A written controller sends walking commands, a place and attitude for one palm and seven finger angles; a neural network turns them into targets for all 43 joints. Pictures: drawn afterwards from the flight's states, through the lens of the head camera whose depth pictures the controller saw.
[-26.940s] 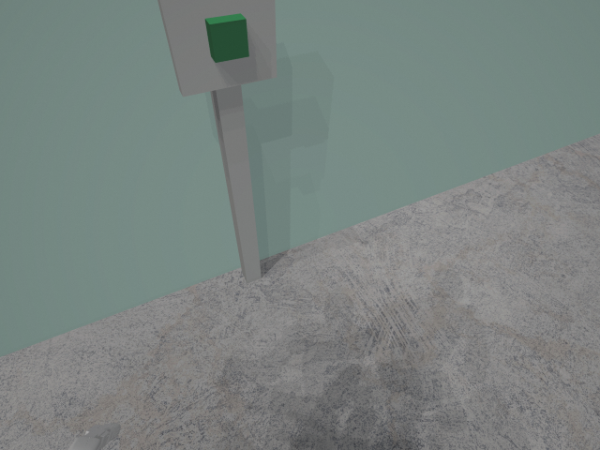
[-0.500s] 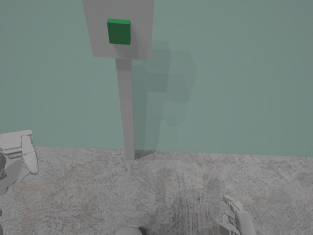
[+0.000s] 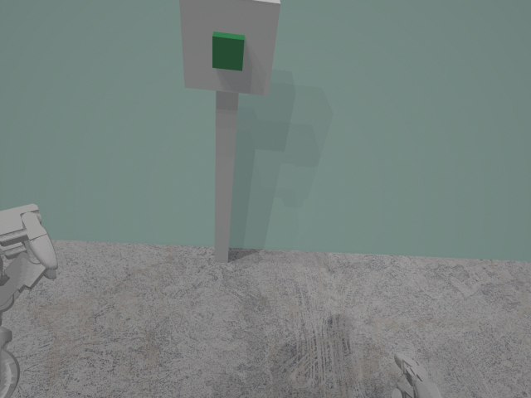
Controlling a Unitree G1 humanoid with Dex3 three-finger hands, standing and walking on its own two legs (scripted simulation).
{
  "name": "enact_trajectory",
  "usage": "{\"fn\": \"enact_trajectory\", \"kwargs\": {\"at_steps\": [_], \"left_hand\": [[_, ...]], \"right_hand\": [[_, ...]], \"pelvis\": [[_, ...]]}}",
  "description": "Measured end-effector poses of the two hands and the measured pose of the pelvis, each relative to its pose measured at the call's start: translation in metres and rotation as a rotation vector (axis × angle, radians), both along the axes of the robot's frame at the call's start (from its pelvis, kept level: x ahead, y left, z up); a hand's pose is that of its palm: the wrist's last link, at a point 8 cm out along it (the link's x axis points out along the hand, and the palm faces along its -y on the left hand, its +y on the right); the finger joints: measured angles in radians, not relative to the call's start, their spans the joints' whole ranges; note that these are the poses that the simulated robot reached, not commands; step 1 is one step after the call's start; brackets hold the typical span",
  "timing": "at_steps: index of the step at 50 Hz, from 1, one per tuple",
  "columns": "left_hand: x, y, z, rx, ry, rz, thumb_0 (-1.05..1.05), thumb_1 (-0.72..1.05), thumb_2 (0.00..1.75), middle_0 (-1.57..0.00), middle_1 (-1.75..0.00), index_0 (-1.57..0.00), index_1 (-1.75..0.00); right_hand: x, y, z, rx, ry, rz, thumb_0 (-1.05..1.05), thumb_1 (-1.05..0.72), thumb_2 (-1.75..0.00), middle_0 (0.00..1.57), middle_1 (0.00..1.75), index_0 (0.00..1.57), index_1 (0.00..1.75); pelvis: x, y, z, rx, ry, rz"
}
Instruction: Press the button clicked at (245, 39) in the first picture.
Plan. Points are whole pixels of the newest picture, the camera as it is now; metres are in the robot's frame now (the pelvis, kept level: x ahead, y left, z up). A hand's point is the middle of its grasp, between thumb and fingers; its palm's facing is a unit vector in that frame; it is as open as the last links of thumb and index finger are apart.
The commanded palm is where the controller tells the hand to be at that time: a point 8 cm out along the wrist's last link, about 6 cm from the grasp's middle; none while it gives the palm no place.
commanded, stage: stop stepping back and stand still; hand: left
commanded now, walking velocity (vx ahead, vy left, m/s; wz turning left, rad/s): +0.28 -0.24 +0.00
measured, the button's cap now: (228, 51) +0.79 +0.13 +0.18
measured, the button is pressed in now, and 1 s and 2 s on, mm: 0 0 0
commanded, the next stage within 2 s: let the arm hang, fingers relaxed in 0.20 s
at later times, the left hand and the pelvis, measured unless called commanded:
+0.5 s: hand out of the picture +0.15 +0.21 -0.11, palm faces +0.13 -0.95 -0.28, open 3.0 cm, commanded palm none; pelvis +0.01 -0.01 -0.02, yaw +5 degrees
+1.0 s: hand out of the picture +0.01 +0.17 -0.16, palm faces +0.09 -0.97 -0.23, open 6.6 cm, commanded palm none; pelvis +0.03 -0.01 +0.01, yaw +3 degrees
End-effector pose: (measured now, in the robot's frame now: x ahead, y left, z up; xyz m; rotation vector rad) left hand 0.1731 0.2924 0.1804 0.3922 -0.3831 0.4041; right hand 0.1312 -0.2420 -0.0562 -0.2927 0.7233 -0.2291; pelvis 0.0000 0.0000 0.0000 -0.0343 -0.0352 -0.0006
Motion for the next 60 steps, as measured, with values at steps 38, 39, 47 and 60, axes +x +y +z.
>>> {"fn": "enact_trajectory", "kwargs": {"at_steps": [38, 39, 47, 60], "left_hand": [[-0.175, -0.058, -0.309, -0.526, 1.689, 0.226, 0.01, 0.91, 0.9, -0.74, -0.95, -0.75, -0.91], [-0.18, -0.059, -0.308, -0.527, 1.705, 0.235, 0.01, 0.91, 0.9, -0.71, -0.91, -0.72, -0.87], [-0.181, -0.07, -0.305, -0.544, 1.725, 0.234, 0.0, 0.91, 0.9, -0.43, -0.57, -0.43, -0.56], [-0.165, -0.088, -0.312, -0.57, 1.698, 0.167, 0.01, 0.92, 0.9, -0.22, -0.32, -0.22, -0.32]], "right_hand": [[-0.055, -0.007, -0.077, 0.134, 0.559, 0.01, 0.01, -0.91, -0.9, 0.2, 0.29, 0.2, 0.29], [-0.058, -0.004, -0.078, 0.145, 0.57, 0.005, 0.01, -0.91, -0.9, 0.2, 0.29, 0.2, 0.29], [-0.079, 0.006, -0.086, 0.185, 0.629, -0.028, 0.01, -0.93, -0.9, 0.2, 0.29, 0.2, 0.29], [-0.118, 0.021, -0.084, 0.219, 0.69, -0.067, 0.01, -0.92, -0.9, 0.2, 0.29, 0.2, 0.29]], "pelvis": [[0.029, -0.017, 0.003, 0.031, 0.031, 0.068], [0.029, -0.016, 0.004, 0.032, 0.029, 0.066], [0.029, -0.011, 0.009, 0.037, 0.003, 0.059], [0.021, -0.012, 0.013, 0.037, -0.014, 0.052]]}}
